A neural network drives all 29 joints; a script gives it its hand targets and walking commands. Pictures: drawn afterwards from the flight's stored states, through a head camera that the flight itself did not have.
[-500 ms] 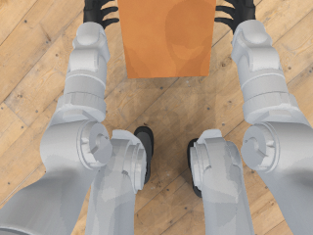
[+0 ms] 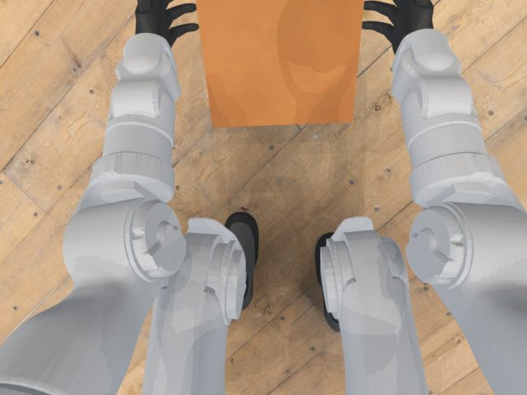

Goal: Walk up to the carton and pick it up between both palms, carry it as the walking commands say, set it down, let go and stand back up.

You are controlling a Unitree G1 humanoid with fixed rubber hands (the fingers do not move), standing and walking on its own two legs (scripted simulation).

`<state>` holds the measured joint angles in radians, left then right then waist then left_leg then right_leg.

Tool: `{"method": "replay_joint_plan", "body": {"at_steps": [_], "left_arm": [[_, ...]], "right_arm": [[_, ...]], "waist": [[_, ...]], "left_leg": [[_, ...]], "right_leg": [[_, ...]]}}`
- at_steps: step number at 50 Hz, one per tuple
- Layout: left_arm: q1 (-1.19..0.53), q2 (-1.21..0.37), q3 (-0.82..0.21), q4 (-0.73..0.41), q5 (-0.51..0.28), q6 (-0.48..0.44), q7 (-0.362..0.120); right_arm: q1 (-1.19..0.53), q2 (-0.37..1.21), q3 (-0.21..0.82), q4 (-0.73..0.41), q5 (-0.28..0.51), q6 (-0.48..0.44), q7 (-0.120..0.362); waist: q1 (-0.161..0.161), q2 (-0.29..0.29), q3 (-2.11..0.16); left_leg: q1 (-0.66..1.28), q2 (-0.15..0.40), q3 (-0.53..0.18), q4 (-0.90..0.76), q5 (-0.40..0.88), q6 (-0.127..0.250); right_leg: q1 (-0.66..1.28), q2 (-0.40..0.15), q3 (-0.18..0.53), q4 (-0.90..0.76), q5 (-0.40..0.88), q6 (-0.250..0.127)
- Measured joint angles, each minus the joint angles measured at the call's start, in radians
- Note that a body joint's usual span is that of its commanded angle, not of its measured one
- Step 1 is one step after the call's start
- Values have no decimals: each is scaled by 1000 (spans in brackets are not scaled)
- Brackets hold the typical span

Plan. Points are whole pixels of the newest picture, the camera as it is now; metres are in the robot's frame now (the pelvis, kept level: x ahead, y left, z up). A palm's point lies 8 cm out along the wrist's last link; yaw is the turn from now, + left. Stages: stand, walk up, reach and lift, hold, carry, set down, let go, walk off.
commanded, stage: set down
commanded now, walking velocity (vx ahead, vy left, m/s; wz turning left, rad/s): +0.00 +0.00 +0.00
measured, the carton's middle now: (279, 40) +0.55 +0.02 -0.27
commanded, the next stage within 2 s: none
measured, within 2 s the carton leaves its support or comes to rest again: rests again in 0.78 s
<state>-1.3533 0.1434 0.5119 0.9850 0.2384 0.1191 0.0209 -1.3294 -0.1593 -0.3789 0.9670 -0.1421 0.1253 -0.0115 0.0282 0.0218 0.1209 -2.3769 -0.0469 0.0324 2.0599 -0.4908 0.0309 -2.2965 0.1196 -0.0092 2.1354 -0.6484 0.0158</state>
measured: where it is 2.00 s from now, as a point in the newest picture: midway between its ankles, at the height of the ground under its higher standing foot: (287, 287)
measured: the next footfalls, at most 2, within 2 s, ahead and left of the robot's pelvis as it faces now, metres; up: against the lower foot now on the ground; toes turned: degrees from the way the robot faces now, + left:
none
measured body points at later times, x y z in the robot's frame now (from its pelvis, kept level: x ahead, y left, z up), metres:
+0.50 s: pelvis +0.00 +0.00 +0.00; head +0.36 +0.00 +0.27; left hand +0.54 +0.17 -0.18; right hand +0.55 -0.13 -0.18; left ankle +0.12 +0.10 -0.35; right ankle +0.08 -0.11 -0.35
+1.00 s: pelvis +0.00 +0.00 -0.01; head +0.36 +0.00 +0.25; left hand +0.49 +0.19 -0.22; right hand +0.53 -0.13 -0.21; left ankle +0.12 +0.10 -0.35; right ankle +0.08 -0.11 -0.35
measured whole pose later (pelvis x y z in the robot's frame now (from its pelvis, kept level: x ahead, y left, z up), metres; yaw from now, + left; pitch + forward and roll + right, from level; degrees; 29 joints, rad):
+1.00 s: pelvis +0.00 +0.00 -0.01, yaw +0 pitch +42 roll -1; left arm -1.35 0.23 0.43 1.28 0.08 -0.02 0.10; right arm -1.35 -0.24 -0.11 1.14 0.00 0.02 -0.10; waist 0.03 0.02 0.22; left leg -2.34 -0.04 0.04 2.11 -0.50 0.03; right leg -2.26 0.11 -0.02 2.18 -0.66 0.02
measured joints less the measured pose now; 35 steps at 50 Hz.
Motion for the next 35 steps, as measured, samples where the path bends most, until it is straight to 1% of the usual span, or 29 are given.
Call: {"method": "replay_joint_plan", "body": {"at_steps": [14, 21, 28, 32, 35], "left_arm": [[-3, 8, 5, 16, 1, -19, -16], [-8, 16, 5, 44, 1, -39, -17], [3, 24, 5, 125, 1, -59, -17], [25, 25, 4, 184, -4, -66, -5], [16, 39, -11, 232, -34, -69, 6]], "right_arm": [[-1, -2, -4, 8, 0, -18, 8], [-6, -7, -2, 29, 0, -37, 10], [-18, -27, 44, 69, 0, -65, 1], [-24, -41, 93, 110, 0, -78, -19], [-24, -47, 134, 151, 13, -84, -43]], "waist": [[0, 0, 3], [0, 0, 4], [0, 0, 12], [0, 0, 34], [0, 0, 56]], "left_leg": [[0, 1, 1, 6, -7, 0], [0, 2, 1, 9, -8, 0], [2, 2, 2, 9, -9, 0], [11, 4, 2, 10, -10, 0], [19, 4, 2, 10, -11, 0]], "right_leg": [[1, 0, 0, 5, -7, 0], [1, 0, 0, 7, -8, 0], [4, 0, 0, 7, -8, 0], [11, 0, 0, 7, -8, 0], [19, 0, -1, 7, -8, 0]]}}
